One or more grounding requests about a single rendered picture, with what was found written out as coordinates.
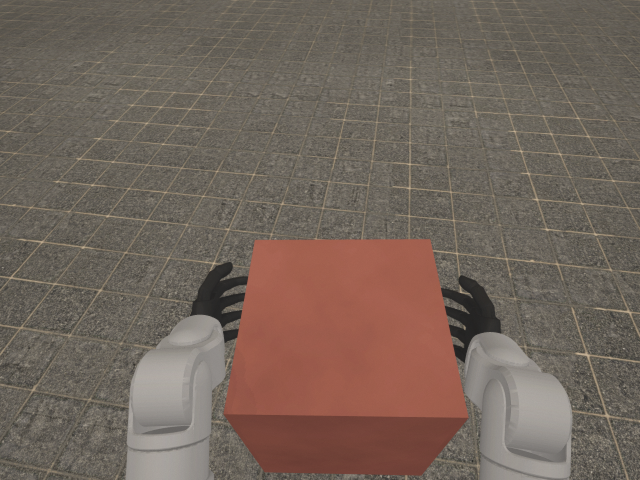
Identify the carton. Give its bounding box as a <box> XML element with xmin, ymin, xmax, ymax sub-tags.
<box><xmin>224</xmin><ymin>239</ymin><xmax>469</xmax><ymax>476</ymax></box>

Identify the right robot hand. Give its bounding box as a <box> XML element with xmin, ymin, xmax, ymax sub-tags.
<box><xmin>441</xmin><ymin>275</ymin><xmax>501</xmax><ymax>364</ymax></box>

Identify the left robot forearm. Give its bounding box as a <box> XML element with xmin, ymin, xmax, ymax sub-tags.
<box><xmin>126</xmin><ymin>315</ymin><xmax>226</xmax><ymax>480</ymax></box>

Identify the right robot forearm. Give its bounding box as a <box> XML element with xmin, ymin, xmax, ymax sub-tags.
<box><xmin>464</xmin><ymin>332</ymin><xmax>572</xmax><ymax>480</ymax></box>

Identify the left robot hand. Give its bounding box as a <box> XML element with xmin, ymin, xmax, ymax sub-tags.
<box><xmin>190</xmin><ymin>262</ymin><xmax>248</xmax><ymax>343</ymax></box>

